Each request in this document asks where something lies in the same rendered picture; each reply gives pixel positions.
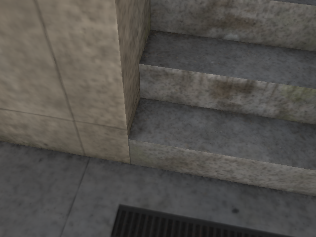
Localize stairs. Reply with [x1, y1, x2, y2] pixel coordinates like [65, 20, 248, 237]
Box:
[128, 0, 316, 197]

